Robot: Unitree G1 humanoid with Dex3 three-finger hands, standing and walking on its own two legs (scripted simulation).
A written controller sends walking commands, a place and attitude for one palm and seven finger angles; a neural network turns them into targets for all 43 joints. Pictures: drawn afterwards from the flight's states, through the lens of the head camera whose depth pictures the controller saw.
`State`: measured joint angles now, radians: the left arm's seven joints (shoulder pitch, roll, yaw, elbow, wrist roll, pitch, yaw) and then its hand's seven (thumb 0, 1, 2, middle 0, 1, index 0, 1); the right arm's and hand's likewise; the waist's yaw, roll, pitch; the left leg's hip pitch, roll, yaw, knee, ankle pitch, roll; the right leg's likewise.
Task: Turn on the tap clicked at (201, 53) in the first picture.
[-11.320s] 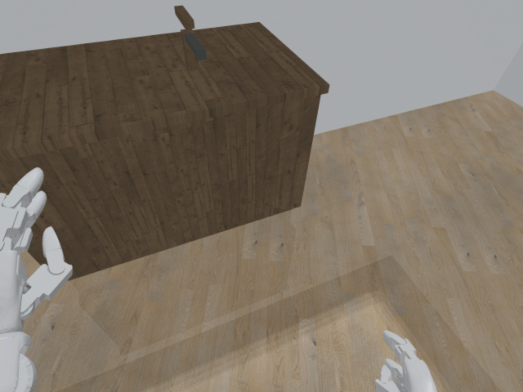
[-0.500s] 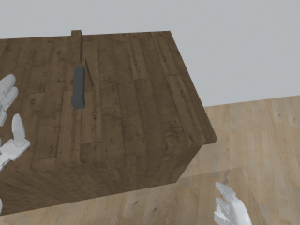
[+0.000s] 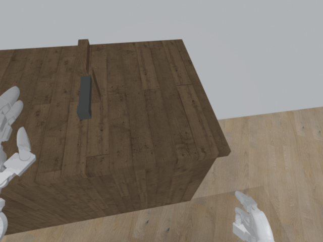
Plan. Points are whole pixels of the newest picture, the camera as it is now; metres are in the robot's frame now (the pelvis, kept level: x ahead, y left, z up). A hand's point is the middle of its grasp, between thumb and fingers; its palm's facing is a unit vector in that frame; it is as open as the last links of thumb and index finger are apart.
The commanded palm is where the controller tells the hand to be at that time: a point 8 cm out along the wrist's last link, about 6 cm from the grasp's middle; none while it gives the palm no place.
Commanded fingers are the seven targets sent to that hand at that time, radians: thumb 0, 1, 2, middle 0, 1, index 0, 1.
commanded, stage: look again from close up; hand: left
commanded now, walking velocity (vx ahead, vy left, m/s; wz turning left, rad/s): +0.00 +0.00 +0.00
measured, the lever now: (84, 112) +0.39 +0.24 +0.08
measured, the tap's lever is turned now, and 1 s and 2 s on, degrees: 0 0 0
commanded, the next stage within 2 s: shuffle to correct the standing spot in 0.08 s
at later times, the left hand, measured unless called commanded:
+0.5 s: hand (59, 153) +0.23 +0.21 +0.16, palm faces +0.30 -0.89 -0.34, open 7.4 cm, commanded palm +0.18 +0.24 +0.18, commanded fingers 0.00 0.90 0.90 -0.20 -0.30 -0.20 -0.30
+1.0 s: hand (64, 171) +0.21 +0.19 +0.15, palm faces +0.30 -0.84 -0.46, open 7.4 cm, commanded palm +0.16 +0.23 +0.18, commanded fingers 0.00 0.90 0.90 -0.20 -0.30 -0.20 -0.30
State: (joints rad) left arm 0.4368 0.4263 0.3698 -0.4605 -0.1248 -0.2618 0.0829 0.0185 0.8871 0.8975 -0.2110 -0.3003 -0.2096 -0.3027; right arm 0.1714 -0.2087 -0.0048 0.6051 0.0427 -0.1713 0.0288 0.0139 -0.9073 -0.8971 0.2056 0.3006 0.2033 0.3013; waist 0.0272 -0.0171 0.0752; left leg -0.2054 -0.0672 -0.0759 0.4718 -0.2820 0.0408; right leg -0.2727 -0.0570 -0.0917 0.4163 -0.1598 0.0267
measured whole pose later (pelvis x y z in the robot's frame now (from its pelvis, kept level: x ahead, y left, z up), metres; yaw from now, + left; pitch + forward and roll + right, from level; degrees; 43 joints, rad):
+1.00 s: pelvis -0.01 -0.05 +0.00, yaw -1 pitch +1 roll +0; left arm 0.54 0.41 0.36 -0.47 -0.13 -0.19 0.12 0.02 0.89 0.90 -0.21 -0.30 -0.21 -0.30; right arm 0.15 -0.25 -0.07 0.65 0.06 -0.12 -0.03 0.02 -0.91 -0.90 0.20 0.30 0.20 0.30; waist 0.01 0.03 0.10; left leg -0.18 0.00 -0.04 0.41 -0.25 -0.01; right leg -0.27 0.00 -0.09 0.39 -0.13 -0.04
